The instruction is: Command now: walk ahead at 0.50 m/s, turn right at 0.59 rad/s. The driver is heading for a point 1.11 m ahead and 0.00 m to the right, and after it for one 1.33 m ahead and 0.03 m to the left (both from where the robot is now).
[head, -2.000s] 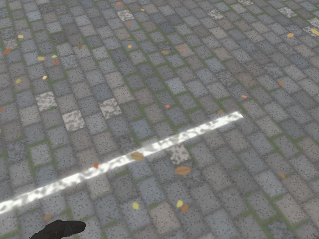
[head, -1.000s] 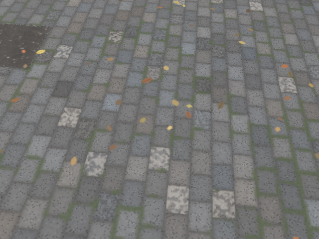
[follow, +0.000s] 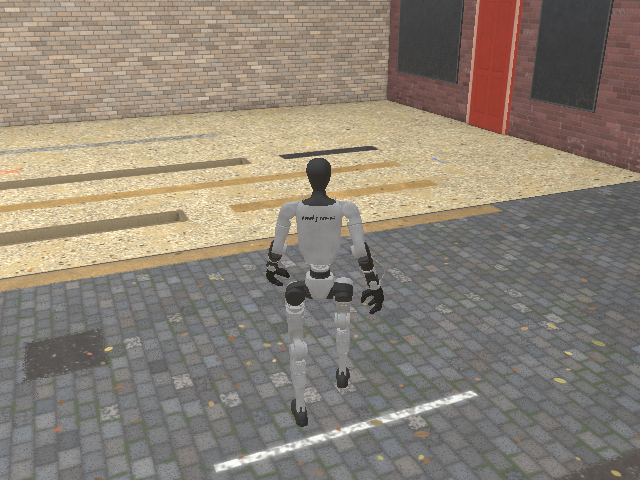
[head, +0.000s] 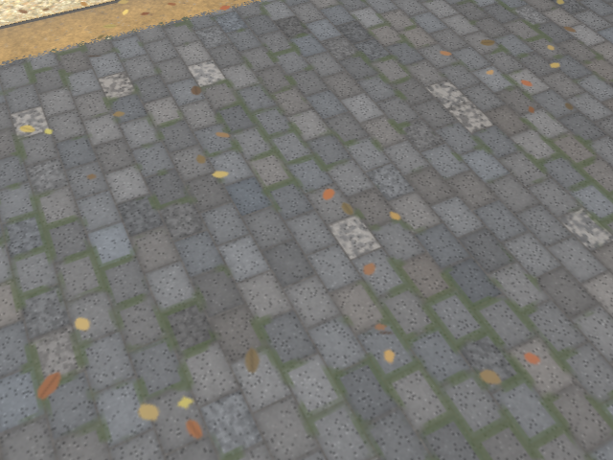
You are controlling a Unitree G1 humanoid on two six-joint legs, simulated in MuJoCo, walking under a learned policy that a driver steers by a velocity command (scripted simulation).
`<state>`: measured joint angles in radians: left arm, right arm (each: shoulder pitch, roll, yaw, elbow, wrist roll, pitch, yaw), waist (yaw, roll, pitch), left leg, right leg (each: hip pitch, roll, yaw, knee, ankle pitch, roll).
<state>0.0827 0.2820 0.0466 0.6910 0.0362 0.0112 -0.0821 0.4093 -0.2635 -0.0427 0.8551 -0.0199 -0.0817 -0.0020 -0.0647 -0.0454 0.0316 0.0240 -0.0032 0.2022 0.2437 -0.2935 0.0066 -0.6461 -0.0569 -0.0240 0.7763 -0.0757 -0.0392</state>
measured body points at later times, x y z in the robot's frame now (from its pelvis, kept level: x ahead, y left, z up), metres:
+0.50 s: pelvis +0.27 -0.06 +0.00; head +0.30 -0.08 +0.45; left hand +0.35 +0.21 -0.12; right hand +0.38 -0.34 -0.11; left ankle +0.47 +0.06 -0.69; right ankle +0.18 -0.10 -0.74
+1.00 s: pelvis +0.55 -0.09 +0.01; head +0.58 -0.09 +0.46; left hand +0.78 +0.09 -0.11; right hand +0.45 -0.33 -0.13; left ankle +0.52 +0.00 -0.74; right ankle +0.63 -0.27 -0.69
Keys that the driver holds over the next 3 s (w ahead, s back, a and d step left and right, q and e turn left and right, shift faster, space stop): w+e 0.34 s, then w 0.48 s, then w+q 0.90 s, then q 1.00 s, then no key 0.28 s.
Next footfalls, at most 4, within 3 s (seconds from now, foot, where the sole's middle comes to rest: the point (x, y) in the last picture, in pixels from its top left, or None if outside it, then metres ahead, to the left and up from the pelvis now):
0.12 right None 0.22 -0.10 -0.78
0.66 left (303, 417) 0.56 -0.01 -0.78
1.16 right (406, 333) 0.75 -0.28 -0.78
1.68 left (311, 247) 1.03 -0.06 -0.78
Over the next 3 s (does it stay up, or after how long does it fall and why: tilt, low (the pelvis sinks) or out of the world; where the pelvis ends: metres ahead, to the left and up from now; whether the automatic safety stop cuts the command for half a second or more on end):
stays up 1.08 -0.10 0.00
